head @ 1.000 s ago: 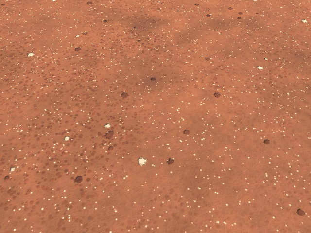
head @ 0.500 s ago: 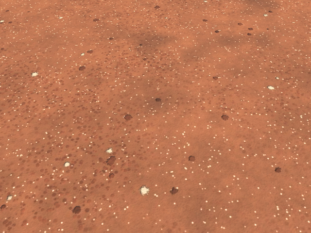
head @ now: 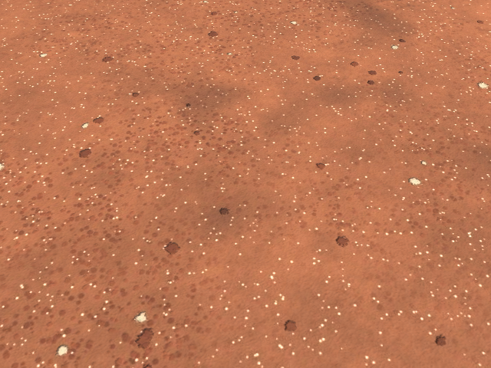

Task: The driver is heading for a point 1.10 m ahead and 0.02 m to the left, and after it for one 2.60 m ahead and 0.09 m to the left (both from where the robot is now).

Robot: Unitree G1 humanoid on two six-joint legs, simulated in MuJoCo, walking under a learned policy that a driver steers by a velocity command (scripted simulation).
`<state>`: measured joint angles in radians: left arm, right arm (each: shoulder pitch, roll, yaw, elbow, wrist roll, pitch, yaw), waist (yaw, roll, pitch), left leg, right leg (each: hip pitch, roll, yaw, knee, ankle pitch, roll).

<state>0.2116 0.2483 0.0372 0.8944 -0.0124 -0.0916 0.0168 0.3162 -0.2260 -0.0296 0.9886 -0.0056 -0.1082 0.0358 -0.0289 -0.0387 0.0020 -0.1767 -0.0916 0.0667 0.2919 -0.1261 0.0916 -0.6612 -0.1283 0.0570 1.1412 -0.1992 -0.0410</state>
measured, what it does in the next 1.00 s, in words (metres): walks ahead: right foot, then left foot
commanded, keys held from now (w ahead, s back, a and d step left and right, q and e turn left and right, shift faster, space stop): w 1.00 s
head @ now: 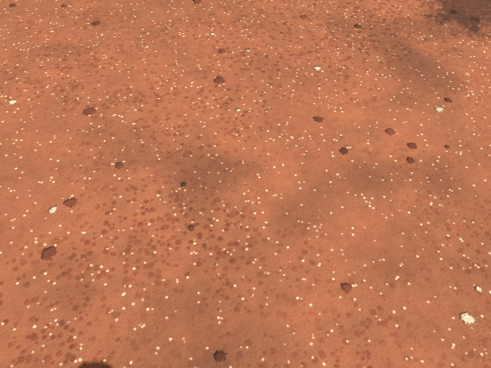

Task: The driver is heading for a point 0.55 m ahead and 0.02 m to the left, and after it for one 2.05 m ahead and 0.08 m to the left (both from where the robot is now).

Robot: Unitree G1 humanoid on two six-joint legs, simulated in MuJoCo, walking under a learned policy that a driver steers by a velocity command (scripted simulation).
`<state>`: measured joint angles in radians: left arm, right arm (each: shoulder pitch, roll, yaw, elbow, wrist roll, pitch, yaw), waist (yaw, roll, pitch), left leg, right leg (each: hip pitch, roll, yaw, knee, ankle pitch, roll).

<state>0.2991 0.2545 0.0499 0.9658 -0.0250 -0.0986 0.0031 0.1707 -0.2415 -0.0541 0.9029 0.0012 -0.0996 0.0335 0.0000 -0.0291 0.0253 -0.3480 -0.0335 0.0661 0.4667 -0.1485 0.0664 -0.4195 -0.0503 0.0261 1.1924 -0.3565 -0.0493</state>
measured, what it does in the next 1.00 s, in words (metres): walks ahead: right foot, then left foot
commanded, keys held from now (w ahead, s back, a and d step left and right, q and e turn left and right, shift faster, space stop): w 0.60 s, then no key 0.40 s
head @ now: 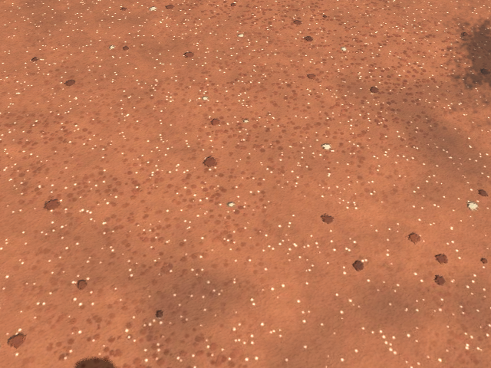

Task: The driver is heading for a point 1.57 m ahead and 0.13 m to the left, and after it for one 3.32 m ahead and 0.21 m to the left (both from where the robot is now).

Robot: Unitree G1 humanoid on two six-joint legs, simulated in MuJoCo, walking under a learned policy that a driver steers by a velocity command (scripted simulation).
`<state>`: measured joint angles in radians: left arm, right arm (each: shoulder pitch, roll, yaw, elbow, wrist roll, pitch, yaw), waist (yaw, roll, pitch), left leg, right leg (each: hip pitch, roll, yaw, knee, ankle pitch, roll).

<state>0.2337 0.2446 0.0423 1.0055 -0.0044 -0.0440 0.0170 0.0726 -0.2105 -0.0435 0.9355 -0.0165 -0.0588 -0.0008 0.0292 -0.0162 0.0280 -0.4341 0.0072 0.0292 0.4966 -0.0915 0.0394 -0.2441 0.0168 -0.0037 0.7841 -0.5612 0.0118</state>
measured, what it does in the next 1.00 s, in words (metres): steps on the spot: right foot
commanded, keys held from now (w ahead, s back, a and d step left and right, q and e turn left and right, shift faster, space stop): no key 0.94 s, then w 0.06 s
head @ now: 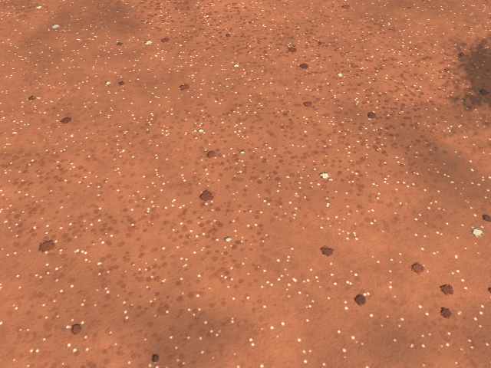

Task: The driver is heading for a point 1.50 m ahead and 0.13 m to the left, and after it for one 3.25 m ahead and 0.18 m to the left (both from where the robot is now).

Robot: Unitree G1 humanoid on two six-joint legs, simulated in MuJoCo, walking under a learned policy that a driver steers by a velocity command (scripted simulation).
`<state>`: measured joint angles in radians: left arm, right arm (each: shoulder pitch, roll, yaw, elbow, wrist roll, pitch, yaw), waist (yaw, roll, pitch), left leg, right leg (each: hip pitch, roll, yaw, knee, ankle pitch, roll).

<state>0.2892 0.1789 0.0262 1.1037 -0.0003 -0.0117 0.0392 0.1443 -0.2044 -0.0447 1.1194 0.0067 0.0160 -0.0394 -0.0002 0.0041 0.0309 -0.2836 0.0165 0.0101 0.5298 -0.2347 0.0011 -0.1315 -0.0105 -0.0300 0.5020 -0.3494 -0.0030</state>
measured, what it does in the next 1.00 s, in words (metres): walks ahead: right foot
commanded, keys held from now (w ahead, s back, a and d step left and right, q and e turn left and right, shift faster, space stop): w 1.00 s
